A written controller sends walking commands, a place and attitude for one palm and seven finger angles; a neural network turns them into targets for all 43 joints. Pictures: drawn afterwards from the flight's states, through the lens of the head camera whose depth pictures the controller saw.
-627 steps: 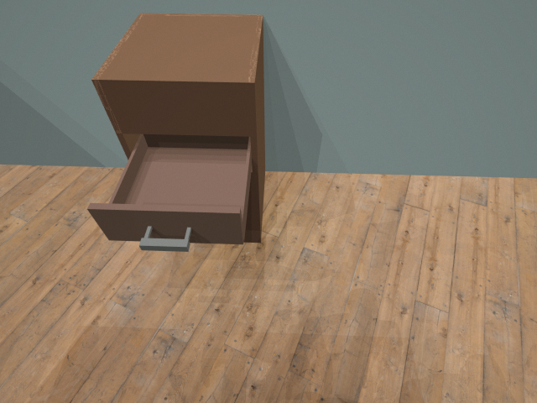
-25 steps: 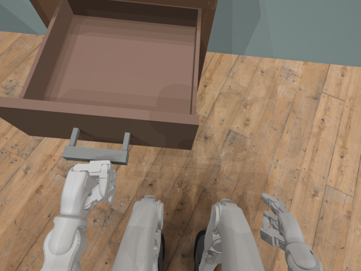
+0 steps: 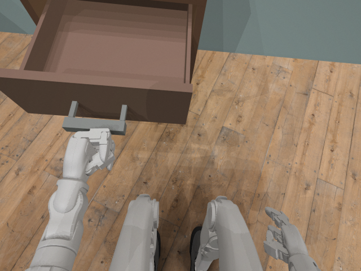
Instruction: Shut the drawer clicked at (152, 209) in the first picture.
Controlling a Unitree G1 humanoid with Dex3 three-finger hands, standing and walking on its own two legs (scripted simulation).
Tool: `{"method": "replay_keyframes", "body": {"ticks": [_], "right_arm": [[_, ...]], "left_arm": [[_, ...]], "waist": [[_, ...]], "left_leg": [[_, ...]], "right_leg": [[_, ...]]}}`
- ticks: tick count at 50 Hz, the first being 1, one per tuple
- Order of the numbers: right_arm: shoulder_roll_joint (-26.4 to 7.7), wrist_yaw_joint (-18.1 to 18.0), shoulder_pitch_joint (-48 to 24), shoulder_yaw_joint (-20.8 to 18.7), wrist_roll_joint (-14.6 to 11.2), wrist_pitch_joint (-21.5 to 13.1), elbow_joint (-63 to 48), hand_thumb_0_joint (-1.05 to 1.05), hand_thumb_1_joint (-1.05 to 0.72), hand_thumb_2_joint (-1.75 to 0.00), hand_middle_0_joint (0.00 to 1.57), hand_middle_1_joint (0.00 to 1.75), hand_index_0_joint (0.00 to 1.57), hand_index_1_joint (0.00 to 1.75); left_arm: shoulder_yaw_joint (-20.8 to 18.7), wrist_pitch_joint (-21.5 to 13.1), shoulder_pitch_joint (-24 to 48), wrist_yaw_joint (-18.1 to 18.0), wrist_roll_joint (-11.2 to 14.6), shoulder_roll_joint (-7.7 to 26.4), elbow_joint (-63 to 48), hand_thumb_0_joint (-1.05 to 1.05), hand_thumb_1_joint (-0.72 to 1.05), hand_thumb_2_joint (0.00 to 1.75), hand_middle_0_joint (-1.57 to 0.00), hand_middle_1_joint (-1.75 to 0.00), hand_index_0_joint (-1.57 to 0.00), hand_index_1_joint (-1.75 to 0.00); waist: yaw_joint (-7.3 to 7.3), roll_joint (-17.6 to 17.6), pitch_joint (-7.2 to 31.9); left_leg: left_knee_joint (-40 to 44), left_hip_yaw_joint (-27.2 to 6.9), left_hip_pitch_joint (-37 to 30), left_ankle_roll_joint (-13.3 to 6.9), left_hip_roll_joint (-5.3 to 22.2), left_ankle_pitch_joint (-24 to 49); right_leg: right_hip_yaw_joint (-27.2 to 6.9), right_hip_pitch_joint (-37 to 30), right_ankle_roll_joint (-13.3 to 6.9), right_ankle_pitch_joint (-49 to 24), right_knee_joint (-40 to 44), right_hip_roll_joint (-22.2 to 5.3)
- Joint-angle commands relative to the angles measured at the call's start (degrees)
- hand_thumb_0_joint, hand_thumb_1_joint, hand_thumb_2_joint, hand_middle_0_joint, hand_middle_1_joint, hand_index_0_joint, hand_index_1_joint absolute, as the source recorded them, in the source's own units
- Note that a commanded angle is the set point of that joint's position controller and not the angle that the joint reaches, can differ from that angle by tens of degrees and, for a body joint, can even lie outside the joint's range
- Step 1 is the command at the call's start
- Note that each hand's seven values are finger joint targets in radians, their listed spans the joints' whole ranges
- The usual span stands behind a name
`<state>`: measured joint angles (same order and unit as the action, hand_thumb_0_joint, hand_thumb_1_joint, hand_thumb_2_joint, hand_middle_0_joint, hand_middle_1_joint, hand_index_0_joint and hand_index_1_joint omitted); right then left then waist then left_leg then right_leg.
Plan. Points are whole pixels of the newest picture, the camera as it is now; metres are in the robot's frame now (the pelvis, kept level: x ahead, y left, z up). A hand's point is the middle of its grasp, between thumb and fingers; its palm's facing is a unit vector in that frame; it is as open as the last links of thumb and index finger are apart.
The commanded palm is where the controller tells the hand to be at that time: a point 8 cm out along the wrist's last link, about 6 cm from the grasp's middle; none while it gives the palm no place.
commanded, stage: push the drawer shut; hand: left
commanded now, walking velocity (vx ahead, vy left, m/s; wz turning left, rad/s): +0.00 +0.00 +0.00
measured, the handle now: (97, 117) +0.42 +0.21 +0.00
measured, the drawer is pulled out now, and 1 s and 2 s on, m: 0.24 0.11 0.00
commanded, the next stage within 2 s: none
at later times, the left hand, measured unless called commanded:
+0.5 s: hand (116, 127) +0.41 +0.17 -0.01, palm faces -0.03 -1.00 -0.06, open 3.0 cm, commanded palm +0.41 +0.20 +0.00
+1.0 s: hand (121, 102) +0.47 +0.16 -0.01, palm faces -0.01 -1.00 -0.07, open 3.1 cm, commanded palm +0.46 +0.20 +0.00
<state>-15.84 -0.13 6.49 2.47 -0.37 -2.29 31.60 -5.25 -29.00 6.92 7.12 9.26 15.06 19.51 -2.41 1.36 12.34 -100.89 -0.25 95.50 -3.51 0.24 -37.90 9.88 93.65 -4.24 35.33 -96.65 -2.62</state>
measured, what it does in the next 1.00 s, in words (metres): stands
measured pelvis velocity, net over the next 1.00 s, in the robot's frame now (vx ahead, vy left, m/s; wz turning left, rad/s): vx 0.00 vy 0.00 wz -0.01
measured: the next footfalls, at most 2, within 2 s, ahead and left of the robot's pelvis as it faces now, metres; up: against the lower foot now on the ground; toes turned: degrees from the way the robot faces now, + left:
none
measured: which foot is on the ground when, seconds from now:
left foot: down 0.00-1.00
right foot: down 0.00-1.00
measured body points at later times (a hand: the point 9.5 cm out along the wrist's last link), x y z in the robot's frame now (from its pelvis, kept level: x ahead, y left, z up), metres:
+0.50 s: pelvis +0.00 +0.01 +0.00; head +0.18 +0.03 +0.41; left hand +0.40 +0.22 -0.01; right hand +0.16 -0.25 -0.12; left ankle +0.06 +0.09 -0.50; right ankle +0.07 -0.10 -0.50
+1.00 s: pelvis +0.00 +0.00 +0.00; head +0.20 +0.03 +0.40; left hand +0.46 +0.22 +0.00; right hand +0.11 -0.27 -0.12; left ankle +0.06 +0.09 -0.50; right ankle +0.07 -0.10 -0.50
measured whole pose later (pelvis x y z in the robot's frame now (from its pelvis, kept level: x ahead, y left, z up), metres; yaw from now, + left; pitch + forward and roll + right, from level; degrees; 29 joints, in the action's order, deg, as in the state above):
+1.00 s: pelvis +0.00 +0.00 +0.00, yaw -1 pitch +35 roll -5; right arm -15.9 0.4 10.1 2.7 1.3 2.7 33.8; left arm -14.1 -31.8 35.4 7.1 5.9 20.1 46.6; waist -7.0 2.0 11.2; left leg -100.1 0.1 97.9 -3.4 0.8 -37.6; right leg 9.3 96.5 -4.2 34.7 -95.9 -1.9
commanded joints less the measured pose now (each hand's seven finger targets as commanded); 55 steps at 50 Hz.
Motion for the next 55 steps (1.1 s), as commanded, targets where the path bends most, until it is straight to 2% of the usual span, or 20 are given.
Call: {"method": "replay_keyframes", "body": {"ticks": [1, 3, 5, 7, 12, 13, 17, 20, 21, 23, 26, 27, 29, 32, 36, 38, 40, 47, 52, 55], "right_arm": [[-9.3, -0.6, 2.4, -4.1, 0.1, -2.3, -6.2, 0.0, -0.9, -0.9, 0.2, 0.3, 0.2, 0.3], [-9.5, -0.6, 3.1, -4.1, 0.2, -2.2, -6.0, 0.0, -0.9, -0.9, 0.2, 0.3, 0.2, 0.3], [-9.6, -0.5, 3.2, -4.1, 0.2, -2.0, -5.7, 0.0, -0.9, -0.9, 0.2, 0.3, 0.2, 0.3], [-9.8, -0.5, 3.6, -4.2, 0.3, -1.9, -5.6, 0.0, -0.9, -0.9, 0.2, 0.3, 0.2, 0.3], [-10.1, -0.3, 4.5, -4.4, 0.4, -1.2, -5.2, 0.0, -0.9, -0.9, 0.2, 0.3, 0.2, 0.3], [-10.2, -0.3, 4.8, -4.4, 0.4, -1.2, -5.2, 0.0, -0.9, -0.9, 0.2, 0.3, 0.2, 0.3], [-10.3, -0.4, 5.1, -4.3, 0.5, -0.5, -4.6, 0.0, -0.9, -0.9, 0.2, 0.3, 0.2, 0.3], [-10.5, -0.5, 5.7, -4.4, 0.6, -0.2, -4.2, 0.0, -0.9, -0.9, 0.2, 0.3, 0.2, 0.3], [-10.4, -0.4, 6.0, -4.4, 0.7, 0.0, -4.0, 0.0, -0.9, -0.9, 0.2, 0.3, 0.2, 0.3], [-10.5, -0.5, 6.4, -4.3, 0.7, 0.1, -3.8, 0.0, -0.9, -0.9, 0.2, 0.3, 0.2, 0.3], [-10.3, -0.5, 6.8, -4.3, 0.8, 0.6, -3.6, 0.0, -0.9, -0.9, 0.2, 0.3, 0.2, 0.3], [-10.3, -0.5, 7.0, -4.3, 0.8, 0.8, -3.6, 0.0, -0.9, -0.9, 0.2, 0.3, 0.2, 0.3], [-10.4, -0.4, 7.5, -4.3, 1.0, 1.1, -3.5, 0.0, -0.9, -0.9, 0.2, 0.3, 0.2, 0.3], [-10.2, -0.2, 7.9, -4.5, 1.0, 1.7, -3.3, 0.0, -0.9, -0.9, 0.2, 0.3, 0.2, 0.3], [-10.1, -0.2, 8.4, -4.1, 1.0, 2.3, -3.0, 0.0, -0.9, -0.9, 0.2, 0.3, 0.2, 0.3], [-9.8, -0.3, 8.9, -3.9, 1.2, 2.3, -2.7, 0.0, -0.9, -0.9, 0.2, 0.3, 0.2, 0.3], [-10.0, -0.3, 9.4, -4.0, 1.4, 2.5, -2.3, 0.0, -0.9, -0.9, 0.2, 0.3, 0.2, 0.3], [-10.1, -0.1, 10.8, -3.9, 1.8, 3.6, -1.9, 0.0, -0.9, -0.9, 0.2, 0.3, 0.2, 0.3], [-10.3, 0.1, 11.9, -3.9, 2.0, 4.3, -1.3, 0.0, -0.9, -0.9, 0.2, 0.3, 0.2, 0.3], [-10.5, 0.0, 12.4, -3.6, 2.2, 4.8, -1.0, 0.0, -0.9, -0.9, 0.2, 0.3, 0.2, 0.3]], "left_arm": [[-3.3, -4.2, 15.9, -0.7, 0.6, 6.0, -10.2, 0.0, 0.9, 0.9, -1.4, -1.6, -1.4, -1.6], [-4.7, -4.3, 16.5, -0.9, 0.3, 7.4, -8.3, 0.0, 0.9, 0.9, -1.4, -1.6, -1.4, -1.6], [-3.6, -4.4, 19.4, -1.0, 0.2, 6.3, -7.3, 0.0, 0.9, 0.9, -1.4, -1.6, -1.4, -1.6], [-4.6, -4.8, 20.3, -1.1, 0.0, 7.2, -7.2, 0.0, 0.9, 0.9, -1.4, -1.6, -1.4, -1.6], [-4.5, -4.9, 23.4, -1.4, -0.4, 7.0, -4.7, 0.0, 0.9, 0.9, -1.4, -1.6, -1.4, -1.6], [-3.7, -4.9, 24.7, -1.3, -0.6, 6.5, -4.5, 0.0, 0.9, 0.9, -1.4, -1.6, -1.4, -1.6], [-4.7, -4.8, 28.6, -1.7, -0.9, 7.3, -1.3, 0.0, 0.9, 0.9, -1.4, -1.6, -1.4, -1.6], [-4.9, -5.1, 32.1, -1.8, -1.4, 7.8, -0.4, 0.0, 0.9, 0.9, -1.4, -1.6, -1.4, -1.6], [-4.2, -5.0, 32.6, -1.8, -1.5, 6.9, 0.3, 0.0, 0.9, 0.9, -1.4, -1.6, -1.4, -1.6], [-5.2, -4.9, 34.6, -1.9, -1.3, 7.9, 1.9, 0.0, 0.9, 0.9, -1.4, -1.6, -1.4, -1.6], [-6.0, -5.1, 36.7, -1.8, -1.5, 8.6, 2.5, 0.0, 0.9, 0.9, -1.4, -1.6, -1.4, -1.6], [-6.2, -5.0, 37.0, -1.7, -1.7, 8.9, 3.5, 0.0, 0.9, 0.9, -1.4, -1.6, -1.4, -1.6], [-6.3, -5.3, 37.9, -1.7, -1.8, 9.0, 3.3, 0.0, 0.9, 0.9, -1.4, -1.6, -1.4, -1.6], [-5.7, -5.1, 39.4, -1.7, -1.9, 8.4, 4.0, 0.0, 0.9, 0.9, -1.4, -1.6, -1.4, -1.6], [-8.4, -5.1, 41.6, -1.7, -2.0, 11.3, 8.1, 0.0, 0.9, 0.9, -1.4, -1.6, -1.4, -1.6], [-8.5, -5.4, 44.4, -1.7, -2.2, 11.6, 10.0, 0.0, 0.9, 0.9, -1.4, -1.6, -1.4, -1.6], [-9.9, -6.0, 46.3, -1.5, -2.5, 13.4, 10.2, 0.0, 0.9, 0.9, -1.4, -1.6, -1.4, -1.6], [-11.3, -6.7, 50.6, -0.3, -2.4, 15.0, 13.6, 0.0, 0.9, 0.9, -1.4, -1.6, -1.4, -1.6], [-11.7, -6.6, 53.7, 0.0, -2.6, 15.7, 16.6, 0.0, 0.9, 0.9, -1.4, -1.6, -1.4, -1.6], [-13.6, -6.7, 56.5, 0.0, -2.8, 18.1, 19.2, 0.0, 0.9, 0.9, -1.4, -1.6, -1.4, -1.6]], "waist": [[-2.4, 3.4, 26.5], [-2.04, 4.1, 26.4], [-2.75, 4.3, 26.5], [-2.47, 4.6, 28.0], [-2.99, 5.2, 28.9], [-3.64, 5.6, 28.9], [-4.22, 4.0, 28.4], [-4.44, 6.3, 29.3], [-4.77, 5.7, 29.9], [-5.25, 5.0, 29.4], [-4.99, 6.1, 31.4], [-5.08, 5.1, 31.7], [-4.88, 7.3, 32.8], [-5.47, 6.5, 32.8], [-5.87, 4.1, 31.0], [-6.36, 4.9, 30.1], [-6.29, 5.9, 31.6], [-6.74, 6.9, 34.0], [-7.61, 7.5, 33.3], [-8.09, 6.7, 32.1]], "left_leg": [[14.2, -5.9, -18.9, 1.7, -0.8, 7.6], [14.7, -6.1, -19.4, 1.9, -0.7, 8.3], [14.8, -6.3, -20.3, 1.9, -0.7, 8.7], [14.8, -6.4, -21.2, 2.1, -0.6, 9.8], [15.2, -7.1, -23.4, 2.3, -0.3, 11.4], [15.3, -7.7, -24.3, 2.3, -0.2, 12.2], [14.9, -7.4, -22.3, 2.2, -0.3, 10.7], [15.1, -8.0, -24.5, 2.5, -0.2, 12.1], [15.0, -8.1, -25.0, 2.5, -0.2, 12.3], [14.8, -7.9, -23.7, 2.3, -0.2, 11.7], [14.5, -7.3, -24.1, 2.4, -0.4, 13.3], [14.4, -7.4, -23.9, 2.4, -0.3, 13.6], [14.7, -8.0, -26.3, 2.7, -0.1, 15.6], [14.6, -7.5, -25.8, 2.6, 0.0, 15.8], [13.8, -6.3, -21.1, 2.0, -0.3, 14.1], [13.4, -6.0, -19.8, 1.8, -0.4, 13.6], [12.9, -5.7, -20.2, 1.9, -0.3, 14.4], [12.5, -5.5, -20.9, 1.8, -0.2, 16.1], [12.4, -5.9, -21.5, 1.7, 0.0, 16.5], [12.2, -5.8, -19.6, 1.6, 0.0, 14.9]], "right_leg": [[-8.6, -16.2, 1.9, -3.6, 13.4, 2.3], [-8.1, -15.8, 1.8, -4.1, 13.0, 2.5], [-8.0, -15.1, 1.9, -4.7, 12.9, 2.2], [-7.9, -15.4, 1.9, -5.5, 12.5, 2.2], [-7.5, -14.0, 1.9, -6.8, 12.0, 2.2], [-7.1, -12.9, 2.0, -7.4, 11.5, 2.2], [-7.6, -13.7, 2.2, -6.6, 12.0, 2.1], [-7.2, -12.0, 2.1, -7.5, 11.3, 2.0], [-7.1, -12.0, 2.2, -7.6, 11.4, 2.0], [-7.3, -12.3, 2.3, -7.4, 11.6, 2.1], [-7.6, -13.7, 2.3, -8.5, 11.7, 2.0], [-7.6, -14.0, 2.3, -8.6, 11.6, 2.2], [-7.2, -12.9, 2.1, -9.7, 11.1, 2.2], [-7.5, -13.9, 2.3, -10.1, 11.8, 2.3], [-8.4, -16.5, 2.5, -9.3, 12.8, 2.6], [-8.6, -16.4, 2.4, -9.1, 12.7, 2.7], [-8.8, -16.9, 2.4, -9.6, 12.7, 2.7], [-9.1, -17.8, 2.4, -10.8, 12.8, 3.0], [-8.8, -16.5, 2.5, -11.0, 12.8, 3.1], [-8.9, -16.5, 2.6, -9.8, 12.9, 3.2]]}}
